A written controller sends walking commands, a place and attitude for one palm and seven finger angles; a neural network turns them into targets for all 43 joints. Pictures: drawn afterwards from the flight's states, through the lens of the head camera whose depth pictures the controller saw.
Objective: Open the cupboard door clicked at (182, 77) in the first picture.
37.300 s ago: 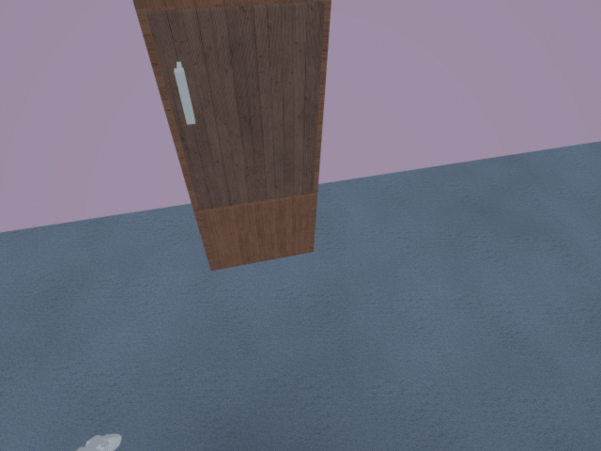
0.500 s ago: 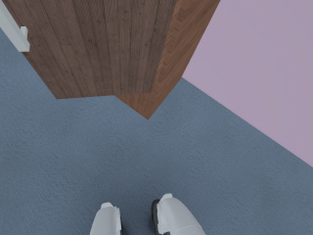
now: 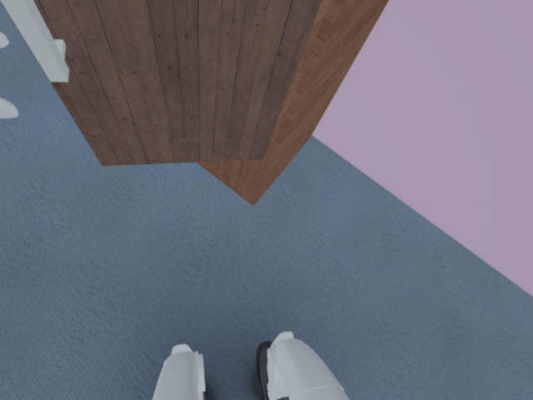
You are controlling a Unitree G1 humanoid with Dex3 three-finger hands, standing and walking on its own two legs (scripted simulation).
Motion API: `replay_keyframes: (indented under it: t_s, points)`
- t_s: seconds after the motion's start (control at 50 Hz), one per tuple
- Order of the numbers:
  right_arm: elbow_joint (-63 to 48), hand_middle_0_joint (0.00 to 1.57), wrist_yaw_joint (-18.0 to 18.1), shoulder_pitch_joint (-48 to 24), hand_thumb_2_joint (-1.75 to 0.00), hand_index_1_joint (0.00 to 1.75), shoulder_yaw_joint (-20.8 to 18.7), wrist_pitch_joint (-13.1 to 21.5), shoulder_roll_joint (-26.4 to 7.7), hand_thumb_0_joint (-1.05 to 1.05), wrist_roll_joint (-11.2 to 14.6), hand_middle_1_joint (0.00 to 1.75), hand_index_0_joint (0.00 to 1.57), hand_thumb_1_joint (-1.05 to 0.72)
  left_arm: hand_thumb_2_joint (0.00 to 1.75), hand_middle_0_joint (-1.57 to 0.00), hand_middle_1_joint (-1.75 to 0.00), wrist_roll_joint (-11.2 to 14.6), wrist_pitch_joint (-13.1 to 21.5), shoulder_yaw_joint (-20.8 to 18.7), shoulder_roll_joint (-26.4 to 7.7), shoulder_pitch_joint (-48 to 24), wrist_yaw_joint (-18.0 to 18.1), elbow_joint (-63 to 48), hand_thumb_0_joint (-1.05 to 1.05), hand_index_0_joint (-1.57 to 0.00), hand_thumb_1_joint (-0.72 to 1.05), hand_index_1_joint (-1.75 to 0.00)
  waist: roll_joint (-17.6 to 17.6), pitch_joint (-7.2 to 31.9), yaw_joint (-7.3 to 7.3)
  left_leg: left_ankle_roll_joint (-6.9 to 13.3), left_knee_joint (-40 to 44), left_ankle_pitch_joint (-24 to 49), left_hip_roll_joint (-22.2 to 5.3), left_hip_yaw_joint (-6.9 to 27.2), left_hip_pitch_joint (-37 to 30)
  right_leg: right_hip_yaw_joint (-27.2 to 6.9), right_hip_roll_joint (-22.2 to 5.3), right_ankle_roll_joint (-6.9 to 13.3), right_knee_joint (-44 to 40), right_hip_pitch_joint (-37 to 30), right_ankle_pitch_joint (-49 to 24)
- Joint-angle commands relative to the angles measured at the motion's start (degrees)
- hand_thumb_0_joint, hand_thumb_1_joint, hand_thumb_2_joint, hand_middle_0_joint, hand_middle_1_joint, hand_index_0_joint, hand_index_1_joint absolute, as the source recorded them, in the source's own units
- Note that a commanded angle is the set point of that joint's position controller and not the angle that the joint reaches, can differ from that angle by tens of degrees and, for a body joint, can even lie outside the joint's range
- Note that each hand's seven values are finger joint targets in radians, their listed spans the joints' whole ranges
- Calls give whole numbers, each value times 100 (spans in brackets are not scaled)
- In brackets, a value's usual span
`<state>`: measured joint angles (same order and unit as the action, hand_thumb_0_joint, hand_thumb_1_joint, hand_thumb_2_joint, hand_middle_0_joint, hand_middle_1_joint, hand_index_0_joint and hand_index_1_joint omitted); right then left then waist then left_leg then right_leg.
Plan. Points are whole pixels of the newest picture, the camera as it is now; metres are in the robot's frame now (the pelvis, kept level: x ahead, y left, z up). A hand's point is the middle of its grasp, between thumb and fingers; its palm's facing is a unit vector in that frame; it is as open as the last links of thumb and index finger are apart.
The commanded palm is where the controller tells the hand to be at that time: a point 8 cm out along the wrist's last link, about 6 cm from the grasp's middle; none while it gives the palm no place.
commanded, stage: slide the fingers in behind the handle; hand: left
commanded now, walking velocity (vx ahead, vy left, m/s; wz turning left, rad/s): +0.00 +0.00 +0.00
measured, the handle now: (38, 21) +0.58 +0.24 +0.10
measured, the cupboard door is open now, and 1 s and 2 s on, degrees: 45 44 45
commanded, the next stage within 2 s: close the thumb around the handle in 1.30 s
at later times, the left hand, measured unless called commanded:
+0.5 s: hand (29, 54) +0.54 +0.24 +0.10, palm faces +0.02 -1.00 +0.00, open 14.0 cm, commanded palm +0.52 +0.28 +0.09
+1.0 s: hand (47, 56) +0.54 +0.22 +0.09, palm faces +0.02 -1.00 +0.00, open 13.9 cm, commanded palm +0.52 +0.26 +0.09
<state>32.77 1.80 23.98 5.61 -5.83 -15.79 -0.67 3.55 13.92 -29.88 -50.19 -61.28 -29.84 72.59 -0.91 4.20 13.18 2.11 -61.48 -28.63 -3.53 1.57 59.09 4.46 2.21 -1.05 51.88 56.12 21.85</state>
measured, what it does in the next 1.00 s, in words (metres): stands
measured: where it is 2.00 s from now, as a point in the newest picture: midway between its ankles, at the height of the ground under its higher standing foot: outside the picture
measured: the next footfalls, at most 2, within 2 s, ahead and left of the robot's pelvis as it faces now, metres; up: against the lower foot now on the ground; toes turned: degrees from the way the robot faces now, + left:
none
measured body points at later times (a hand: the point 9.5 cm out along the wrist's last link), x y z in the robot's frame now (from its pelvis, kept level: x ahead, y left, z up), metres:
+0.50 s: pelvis +0.01 -0.01 +0.01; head +0.16 +0.03 +0.43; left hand +0.53 +0.29 +0.10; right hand -0.02 -0.27 -0.09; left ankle -0.01 +0.08 -0.67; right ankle +0.02 -0.14 -0.67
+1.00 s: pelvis +0.00 -0.02 +0.01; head +0.16 +0.02 +0.43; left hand +0.53 +0.28 +0.09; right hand -0.01 -0.28 -0.09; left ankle -0.01 +0.08 -0.67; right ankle +0.02 -0.14 -0.67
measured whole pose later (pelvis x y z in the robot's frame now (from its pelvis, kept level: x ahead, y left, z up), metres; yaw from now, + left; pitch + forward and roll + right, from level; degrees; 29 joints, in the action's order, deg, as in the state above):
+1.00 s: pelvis +0.00 -0.02 +0.01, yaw +0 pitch +24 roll -5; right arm 34.4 1.1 23.6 3.6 -4.5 -15.9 -1.1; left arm 4.3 17.9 -27.3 -40.0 -58.5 -21.5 70.5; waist -1.3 4.6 12.5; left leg 0.9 -59.2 -28.1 -3.7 0.9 55.4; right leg 3.7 2.4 0.2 52.1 54.0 22.5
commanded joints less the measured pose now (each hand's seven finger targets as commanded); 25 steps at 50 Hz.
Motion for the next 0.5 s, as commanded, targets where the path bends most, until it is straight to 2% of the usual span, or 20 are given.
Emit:
replay_keyframes:
  t_s: [0.0,0.04,0.08,0.1,0.12,0.14,0.16,0.18,0.2,0.24,0.28,0.3,0.32,0.34,0.36,0.38,0.4,0.42,0.46,0.48]
  points:
    - [-24,20,26,1357,-90,30,-511,19,-1249,0,-69,30,20,-90,30,-30,-120,103,497,-111,-1494,-2341,263,-1569,0,-30,-50,-120,-2042,3061,-39,-343,665,4004,-66,524,-3604,63,236,241,-294,-361,-1442]
    - [-7,20,-1,1377,-90,30,-548,22,-1235,0,-78,30,20,-90,30,-30,-120,170,534,18,-1174,-2338,324,-1608,0,-30,-50,-120,-1867,3117,32,-351,664,4103,-80,551,-3703,73,242,225,-317,-370,-1487]
    - [-24,20,-7,1413,-90,30,-540,23,-1248,0,-89,30,20,-90,30,-30,-120,215,541,-127,-1248,-2230,360,-1542,0,-30,-50,-120,-1711,3193,-22,-323,670,4189,-62,544,-3610,64,247,248,-287,-585,-1627]
    - [-15,20,-27,1392,-90,30,-549,19,-1233,0,-81,30,20,-90,30,-30,-120,220,526,-88,-1178,-2245,375,-1591,0,-30,-50,-120,-1780,3266,-32,-337,688,4207,-64,529,-3661,65,243,229,-298,-619,-1664]
    - [-30,20,-36,1383,-90,30,-556,12,-1219,0,-75,30,20,-90,30,-30,-120,198,495,-49,-1096,-2099,389,-1553,0,-30,-50,-120,-1787,3214,-80,-331,702,4206,-49,500,-3630,58,234,230,-316,-661,-1677]
    - [-34,20,-54,1357,-90,30,-545,12,-1199,0,-72,30,20,-90,30,-30,-120,184,447,101,-888,-2062,413,-1426,0,-30,-50,-120,-1733,3011,-34,-305,721,4015,-39,465,-3513,62,237,222,-346,-607,-1615]
    - [-26,20,-50,1371,-90,30,-544,-2,-1214,0,-70,30,20,-90,30,-30,-120,158,411,30,-989,-2002,472,-1319,0,-30,-50,-120,-1448,2833,-32,-271,760,3813,-31,451,-3298,67,239,216,-367,-712,-1599]
    - [-49,20,-46,1366,-90,30,-537,10,-1206,0,-77,30,20,-90,30,-30,-120,168,467,28,-985,-2082,506,-1454,0,-30,-50,-120,-1530,2839,-34,-241,763,3832,-12,425,-3281,37,243,230,-372,-781,-1672]
    - [-40,20,-52,1379,-90,30,-564,0,-1215,0,-77,30,20,-90,30,-30,-120,131,514,-28,-1104,-2151,542,-1673,0,-30,-50,-120,-1590,3057,-65,-256,773,3903,-16,427,-3411,19,241,216,-374,-867,-1740]
    - [-37,20,-69,1371,-90,30,-588,-5,-1163,0,-79,30,20,-90,30,-30,-120,111,572,164,-783,-2013,573,-1789,0,-30,-50,-120,-1695,3136,-82,-292,778,4124,-21,424,-3599,26,236,226,-386,-852,-1802]
    - [1,20,-72,1379,-90,30,-596,-2,-1141,0,-79,30,20,-90,30,-30,-120,210,605,334,-434,-1993,561,-1683,0,-30,-50,-120,-1524,2903,23,-249,773,4075,-25,413,-3551,21,251,230,-432,-790,-1811]
    - [50,20,-63,1372,-90,30,-601,-12,-1166,0,-81,30,20,-90,30,-30,-120,229,609,214,-572,-2022,563,-1580,0,-30,-50,-120,-1402,2888,2,-236,789,3874,-21,410,-3436,15,246,219,-427,-859,-1770]
    - [43,20,-65,1351,-90,30,-591,-3,-1157,0,-66,30,20,-90,30,-30,-120,279,593,323,-403,-2069,539,-1450,0,-30,-50,-120,-1267,2762,64,-189,815,3610,9,376,-3270,6,247,215,-447,-905,-1733]
    - [56,20,-50,1357,-90,30,-595,2,-1176,0,-67,30,20,-90,30,-30,-120,314,590,139,-584,-2066,555,-1388,0,-30,-50,-120,-1106,2747,35,-135,822,3398,31,336,-3076,-24,238,216,-449,-1072,-1785]
    - [40,20,-42,1343,-90,30,-595,15,-1174,0,-68,30,20,-90,30,-30,-120,305,597,84,-672,-2112,568,-1417,0,-30,-50,-120,-1090,2812,26,-103,820,3288,59,285,-2932,-64,226,210,-428,-1241,-1884]
    - [2,20,-38,1350,-90,30,-582,19,-1182,0,-69,30,20,-90,30,-30,-120,290,618,-65,-836,-1999,608,-1354,0,-30,-50,-120,-1205,2823,-72,-103,826,3303,84,273,-2871,-80,215,246,-399,-1302,-1918]
    - [8,20,-39,1325,-90,30,-571,23,-1147,0,-60,30,20,-90,30,-30,-120,246,621,20,-783,-2031,641,-1332,0,-30,-50,-120,-1198,2808,-45,-94,813,3289,91,236,-2816,-108,196,222,-391,-1342,-1989]
    - [-3,20,-43,1322,-90,30,-583,31,-1135,0,-71,30,20,-90,30,-30,-120,186,661,-56,-901,-2005,698,-1459,0,-30,-50,-120,-1268,2881,-105,-86,798,3271,98,203,-2775,-134,186,215,-375,-1421,-2038]
    - [-51,20,-61,1283,-90,30,-557,22,-1114,0,-62,30,20,-90,30,-30,-120,84,666,15,-882,-1872,806,-1361,0,-30,-50,-120,-1246,2684,-135,-77,817,3127,108,165,-2600,-150,180,217,-374,-1461,-2005]
    - [-66,20,-58,1290,-90,30,-564,30,-1111,0,-72,30,20,-90,30,-30,-120,71,724,-29,-908,-1970,856,-1445,0,-30,-50,-120,-1183,2744,-105,-61,797,3152,111,178,-2609,-149,187,224,-340,-1474,-2033]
